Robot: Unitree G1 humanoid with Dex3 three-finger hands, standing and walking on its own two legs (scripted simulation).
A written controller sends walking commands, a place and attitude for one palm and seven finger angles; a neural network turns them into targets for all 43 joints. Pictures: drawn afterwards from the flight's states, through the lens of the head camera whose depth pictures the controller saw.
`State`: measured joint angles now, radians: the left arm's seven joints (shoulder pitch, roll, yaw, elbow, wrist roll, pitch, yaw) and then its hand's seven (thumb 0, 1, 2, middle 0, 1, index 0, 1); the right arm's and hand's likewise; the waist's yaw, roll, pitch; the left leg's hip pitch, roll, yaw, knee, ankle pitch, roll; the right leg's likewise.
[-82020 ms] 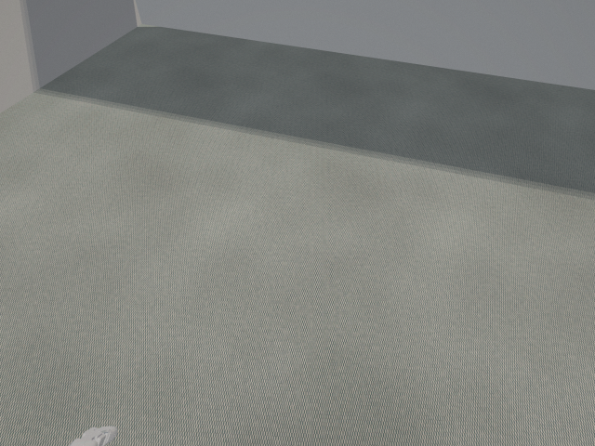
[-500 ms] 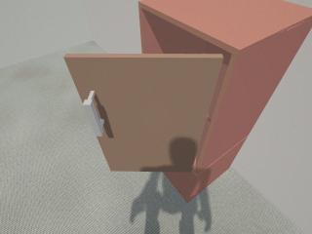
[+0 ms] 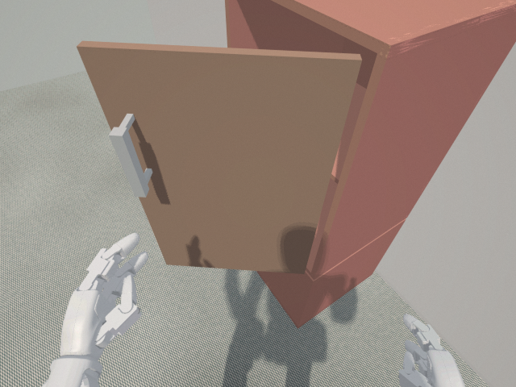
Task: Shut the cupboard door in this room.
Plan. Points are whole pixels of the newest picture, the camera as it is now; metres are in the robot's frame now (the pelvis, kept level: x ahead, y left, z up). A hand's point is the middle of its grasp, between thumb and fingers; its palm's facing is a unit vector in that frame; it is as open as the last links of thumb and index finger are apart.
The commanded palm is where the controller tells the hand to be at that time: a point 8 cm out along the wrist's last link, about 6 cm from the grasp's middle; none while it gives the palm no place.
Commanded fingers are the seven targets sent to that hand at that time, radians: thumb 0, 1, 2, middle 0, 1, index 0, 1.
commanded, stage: raise the hand and make a fist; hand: left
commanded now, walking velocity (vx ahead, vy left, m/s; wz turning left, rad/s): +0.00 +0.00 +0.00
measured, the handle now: (135, 157) +0.45 +0.22 +0.12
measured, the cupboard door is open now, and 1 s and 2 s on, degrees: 53 53 53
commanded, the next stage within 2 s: bring the fist close to the handle in 1.64 s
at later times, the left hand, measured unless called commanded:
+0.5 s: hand (121, 322) +0.21 +0.19 +0.05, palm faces -0.06 -1.00 -0.03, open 4.4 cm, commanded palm +0.17 +0.25 +0.05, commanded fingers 0.00 0.90 0.90 -0.92 -1.08 -0.92 -1.08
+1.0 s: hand (93, 289) +0.23 +0.22 +0.10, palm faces -0.03 -1.00 -0.07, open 3.1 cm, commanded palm +0.20 +0.27 +0.10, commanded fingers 0.00 0.90 0.90 -1.30 -1.50 -1.30 -1.50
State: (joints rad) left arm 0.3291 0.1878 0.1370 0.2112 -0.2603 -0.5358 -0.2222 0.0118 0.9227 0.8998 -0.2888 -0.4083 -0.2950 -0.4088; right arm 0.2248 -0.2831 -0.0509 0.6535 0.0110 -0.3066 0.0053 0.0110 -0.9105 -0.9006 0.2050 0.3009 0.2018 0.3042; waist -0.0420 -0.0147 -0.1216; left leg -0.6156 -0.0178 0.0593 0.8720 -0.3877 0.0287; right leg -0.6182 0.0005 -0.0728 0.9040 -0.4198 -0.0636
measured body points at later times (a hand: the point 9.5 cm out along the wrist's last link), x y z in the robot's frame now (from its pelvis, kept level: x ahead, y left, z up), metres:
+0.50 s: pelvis +0.01 +0.01 -0.02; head +0.05 +0.00 +0.43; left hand +0.20 +0.24 +0.05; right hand +0.17 -0.21 -0.10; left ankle +0.03 +0.10 -0.69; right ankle +0.02 -0.08 -0.69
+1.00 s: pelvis +0.02 +0.04 +0.01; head +0.03 +0.04 +0.46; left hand +0.23 +0.27 +0.10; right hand +0.21 -0.19 -0.04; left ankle +0.03 +0.10 -0.69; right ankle +0.02 -0.08 -0.69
